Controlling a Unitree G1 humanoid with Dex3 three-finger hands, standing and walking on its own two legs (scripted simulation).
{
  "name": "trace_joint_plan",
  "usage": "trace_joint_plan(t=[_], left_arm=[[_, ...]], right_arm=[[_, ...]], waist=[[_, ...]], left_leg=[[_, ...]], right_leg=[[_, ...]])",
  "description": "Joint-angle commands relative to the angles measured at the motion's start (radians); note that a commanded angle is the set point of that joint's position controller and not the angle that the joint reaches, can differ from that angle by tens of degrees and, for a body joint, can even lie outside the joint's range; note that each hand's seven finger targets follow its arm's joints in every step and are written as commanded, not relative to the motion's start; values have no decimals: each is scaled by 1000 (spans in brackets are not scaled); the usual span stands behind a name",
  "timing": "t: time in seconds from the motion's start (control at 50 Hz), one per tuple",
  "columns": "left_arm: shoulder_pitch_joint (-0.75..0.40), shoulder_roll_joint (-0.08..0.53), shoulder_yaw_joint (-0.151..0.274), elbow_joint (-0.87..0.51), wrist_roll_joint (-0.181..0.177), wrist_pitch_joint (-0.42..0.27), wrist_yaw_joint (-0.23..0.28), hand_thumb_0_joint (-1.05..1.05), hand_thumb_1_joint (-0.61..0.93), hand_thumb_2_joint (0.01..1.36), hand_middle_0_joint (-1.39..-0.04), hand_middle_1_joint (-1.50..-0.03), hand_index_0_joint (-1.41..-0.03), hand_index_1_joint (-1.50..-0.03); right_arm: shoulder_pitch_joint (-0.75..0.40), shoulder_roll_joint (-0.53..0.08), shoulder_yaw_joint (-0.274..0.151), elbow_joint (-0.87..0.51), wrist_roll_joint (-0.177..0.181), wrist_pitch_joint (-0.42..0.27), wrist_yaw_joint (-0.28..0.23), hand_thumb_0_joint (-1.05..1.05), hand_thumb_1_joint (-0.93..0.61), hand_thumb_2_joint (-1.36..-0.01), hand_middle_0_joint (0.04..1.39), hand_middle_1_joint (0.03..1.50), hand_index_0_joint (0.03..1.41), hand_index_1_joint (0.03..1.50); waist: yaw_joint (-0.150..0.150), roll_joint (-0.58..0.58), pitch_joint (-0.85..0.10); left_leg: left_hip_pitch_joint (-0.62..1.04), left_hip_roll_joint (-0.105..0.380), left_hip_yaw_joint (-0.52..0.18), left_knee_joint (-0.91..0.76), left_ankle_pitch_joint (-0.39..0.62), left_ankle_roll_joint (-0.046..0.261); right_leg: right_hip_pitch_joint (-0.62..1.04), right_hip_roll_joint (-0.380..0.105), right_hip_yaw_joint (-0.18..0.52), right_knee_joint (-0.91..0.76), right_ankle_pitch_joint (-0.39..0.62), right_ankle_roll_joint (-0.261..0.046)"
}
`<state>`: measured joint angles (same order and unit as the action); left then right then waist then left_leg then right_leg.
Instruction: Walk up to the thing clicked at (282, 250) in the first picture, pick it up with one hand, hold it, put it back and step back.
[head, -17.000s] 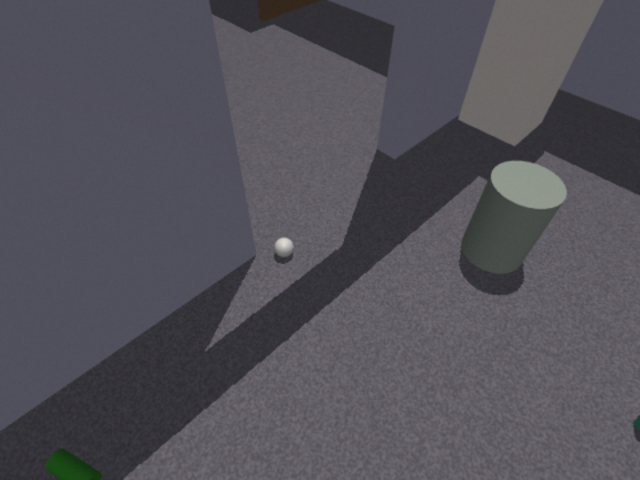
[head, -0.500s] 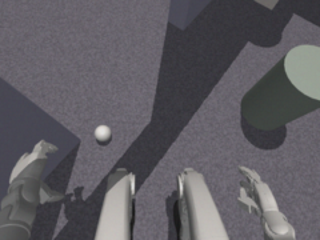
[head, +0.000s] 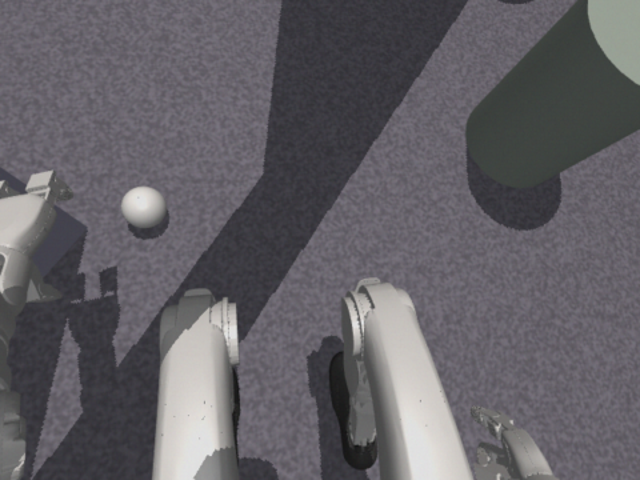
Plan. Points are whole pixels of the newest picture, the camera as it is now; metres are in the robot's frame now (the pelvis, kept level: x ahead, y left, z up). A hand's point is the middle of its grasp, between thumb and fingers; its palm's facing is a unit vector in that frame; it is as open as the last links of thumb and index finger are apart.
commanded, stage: rise first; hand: left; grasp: from above
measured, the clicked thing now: (144, 207) +0.52 +0.27 -0.35
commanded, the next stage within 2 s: none
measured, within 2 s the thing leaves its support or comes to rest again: neither
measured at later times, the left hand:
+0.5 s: hand (53, 252) +0.39 +0.34 -0.18, palm faces -0.43 -0.06 -0.90, open 14.1 cm
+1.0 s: hand (59, 250) +0.40 +0.33 -0.19, palm faces -0.43 -0.07 -0.90, open 14.1 cm
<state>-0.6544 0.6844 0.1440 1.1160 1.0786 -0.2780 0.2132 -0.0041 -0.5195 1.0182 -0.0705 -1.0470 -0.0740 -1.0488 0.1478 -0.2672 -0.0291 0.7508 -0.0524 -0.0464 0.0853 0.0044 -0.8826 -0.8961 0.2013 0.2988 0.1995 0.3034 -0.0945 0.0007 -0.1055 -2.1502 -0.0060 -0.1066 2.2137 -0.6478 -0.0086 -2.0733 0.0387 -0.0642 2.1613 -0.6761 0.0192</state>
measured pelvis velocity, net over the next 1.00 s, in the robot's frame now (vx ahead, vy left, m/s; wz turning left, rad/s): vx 0.00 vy -0.02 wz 0.00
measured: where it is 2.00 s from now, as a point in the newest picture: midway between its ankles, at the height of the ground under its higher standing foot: (290, 436)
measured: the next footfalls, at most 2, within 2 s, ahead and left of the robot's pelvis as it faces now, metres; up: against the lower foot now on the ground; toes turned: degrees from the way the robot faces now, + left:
none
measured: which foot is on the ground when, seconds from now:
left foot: down 0.00-1.00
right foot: down 0.00-1.00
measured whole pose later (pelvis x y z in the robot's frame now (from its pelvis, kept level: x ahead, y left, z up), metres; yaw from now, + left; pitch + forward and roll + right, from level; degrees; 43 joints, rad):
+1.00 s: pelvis +0.00 -0.02 -0.06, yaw +0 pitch +29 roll -5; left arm -0.86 0.77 -0.02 1.54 1.13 -0.30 0.45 0.00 -0.54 1.00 0.00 -1.18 -0.09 -1.07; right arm 0.08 -0.30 0.14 0.77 -0.10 -0.04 0.03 0.00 -0.91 -0.90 0.20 0.30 0.20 0.30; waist -0.16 -0.03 -0.08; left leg -2.25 -0.03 -0.14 2.39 -0.65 -0.01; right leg -2.19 0.04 -0.10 2.35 -0.67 -0.01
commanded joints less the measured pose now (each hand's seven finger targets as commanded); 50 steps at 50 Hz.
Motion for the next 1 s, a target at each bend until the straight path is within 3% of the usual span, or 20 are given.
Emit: trace_joint_plan(t=[0.0, 0.06, 0.08, 0.1, 0.14, 0.18, 0.24, 0.34, 0.36, 0.38, 0.42, 0.44, 0.46, 0.48, 0.52, 0.54, 0.6, 0.62, 0.76, 0.98], left_arm=[[-297, 309, 39, -80, 49, -15, 76, 0, -555, 1037, -62, -986, -54, -993], [-369, 335, 36, -81, 84, -20, 99, 0, -548, 1024, -71, -974, -63, -981], [-395, 337, 21, -30, 101, -17, 106, 0, -550, 1025, -79, -962, -67, -973], [-408, 332, 21, -20, 106, -21, 117, 0, -547, 1026, -95, -937, -78, -953], [-430, 324, 13, 10, 110, -39, 137, 0, -529, 1007, -96, -946, -86, -956], [-481, 374, 14, 51, 148, -41, 155, 0, -509, 991, -108, -944, -101, -951], [-546, 339, -28, 100, 168, -57, 180, 0, -516, 993, -88, -980, -87, -979], [-607, 349, -54, 203, 188, -63, 225, 0, -537, 1001, -61, -1034, -68, -1026], [-618, 364, -44, 215, 187, -60, 236, 0, -543, 1007, -59, -1037, -65, -1031], [-639, 331, -77, 234, 181, -57, 242, 0, -544, 1007, -59, -1039, -65, -1032], [-625, 387, -47, 279, 179, -45, 260, 0, -540, 1000, -57, -1054, -67, -1044], [-651, 344, -89, 271, 178, -40, 261, 0, -539, 998, -58, -1052, -67, -1042], [-655, 350, -91, 283, 174, -35, 265, 0, -539, 1000, -56, -1053, -66, -1042], [-620, 413, -47, 320, 168, -25, 275, 0, -546, 1004, -58, -1054, -66, -1046], [-654, 347, -112, 302, 154, -15, 273, 0, -546, 1002, -58, -1054, -66, -1045], [-623, 425, -64, 331, 152, -7, 279, 0, -541, 998, -58, -1063, -69, -1052], [-637, 371, -120, 325, 128, 11, 266, 0, -538, 993, -58, -1065, -71, -1052], [-611, 410, -94, 332, 114, 16, 268, 0, -539, 995, -58, -1066, -70, -1054], [-578, 403, -127, 316, 64, 29, 238, 0, -555, 1003, -58, -1073, -68, -1063], [-544, 394, -159, 280, 18, -7, 212, 0, -583, 1032, -57, -1070, -58, -1070]], right_arm=[[127, -221, -67, -52, -13, -1, -4, 0, -895, -900, 200, 300, 200, 299], [122, -225, -60, -50, -23, 7, 1, 0, -898, -902, 200, 300, 200, 300], [134, -222, -56, -42, -27, 12, 1, 0, -900, -903, 200, 300, 200, 300], [138, -222, -56, -35, -31, 14, 2, 0, -900, -903, 200, 300, 200, 300], [144, -218, -47, -15, -44, 12, 5, 0, -902, -902, 200, 300, 200, 300], [128, -224, -40, -24, -55, 12, 2, 0, -901, -902, 200, 300, 200, 300], [129, -207, -21, -5, -72, 13, 4, 0, -901, -902, 200, 300, 200, 300], [98, -214, 2, 7, -93, 2, -2, 0, -903, -902, 200, 300, 200, 300], [85, -220, 2, -6, -95, -2, -5, 0, -904, -902, 199, 300, 200, 300], [87, -212, 12, 7, -97, -4, -6, 0, -905, -902, 199, 300, 200, 300], [70, -228, 17, 0, -99, -10, -13, 0, -906, -903, 199, 300, 200, 300], [64, -218, 29, -4, -101, -14, -15, 0, -906, -902, 199, 300, 200, 300], [60, -223, 34, -2, -98, -16, -19, 0, -905, -902, 199, 300, 200, 300], [57, -237, 33, 3, -98, -15, -26, 0, -907, -903, 199, 300, 200, 300], [44, -226, 54, -10, -95, -21, -30, 0, -908, -903, 199, 300, 200, 300], [44, -239, 47, 0, -92, -16, -37, 0, -906, -902, 199, 299, 200, 299], [26, -232, 66, -22, -86, -21, -46, 0, -905, -901, 199, 299, 200, 299], [29, -242, 65, -14, -83, -21, -50, 0, -905, -902, 199, 299, 200, 299], [15, -239, 82, -24, -63, -21, -66, 0, -906, -902, 199, 300, 200, 300], [29, -259, 105, -47, -44, -9, -67, 0, -905, -901, 200, 300, 200, 300]], waist=[[5, 193, -607], [-1, 224, -615], [-34, 183, -588], [-37, 160, -570], [-45, 164, -551], [-50, 160, -549], [-86, 113, -525], [-101, 107, -494], [-98, 101, -501], [-108, 92, -494], [-101, 98, -495], [-113, 98, -491], [-113, 94, -487], [-107, 106, -471], [-117, 93, -475], [-105, 103, -465], [-121, 89, -459], [-119, 96, -435], [-110, 87, -413], [-131, 65, -407]], left_leg=[[477, -10, 44, -260, 6, 34], [485, -10, 48, -227, 63, 34], [458, -8, 47, -207, 68, 40], [436, -8, 48, -195, 66, 42], [412, -7, 51, -176, 42, 42], [396, -6, 58, -161, 30, 44], [328, -8, 62, -124, -11, 50], [270, -15, 66, -93, -45, 53], [266, -16, 69, -81, -37, 55], [259, -16, 66, -74, -49, 55], [253, -17, 68, -70, -49, 55], [246, -19, 67, -63, -54, 56], [239, -19, 66, -63, -67, 57], [223, -20, 71, -61, -66, 58], [213, -21, 68, -53, -74, 59], [194, -21, 72, -53, -79, 59], [190, -22, 70, -41, -98, 59], [177, -24, 72, -45, -106, 59], [153, -27, 69, -44, -118, 59], [133, -33, 60, -33, -124, 64]], right_leg=[[196, 19, -62, -219, 44, -66], [178, 15, -59, -197, 96, -65], [172, 20, -62, -197, 102, -63], [165, 18, -62, -192, 99, -61], [146, 18, -62, -188, 73, -57], [147, 20, -61, -191, 57, -57], [130, 23, -60, -193, 9, -49], [113, 25, -58, -180, -38, -45], [121, 25, -54, -181, -34, -44], [108, 26, -57, -174, -49, -44], [116, 27, -57, -169, -47, -43], [112, 26, -59, -166, -48, -42], [101, 29, -62, -164, -62, -43], [117, 27, -58, -165, -58, -40], [107, 30, -62, -156, -63, -41], [124, 31, -54, -158, -72, -41], [109, 33, -59, -158, -88, -40], [115, 33, -56, -162, -99, -40], [129, 35, -50, -155, -110, -44], [148, 33, -48, -159, -102, -40]])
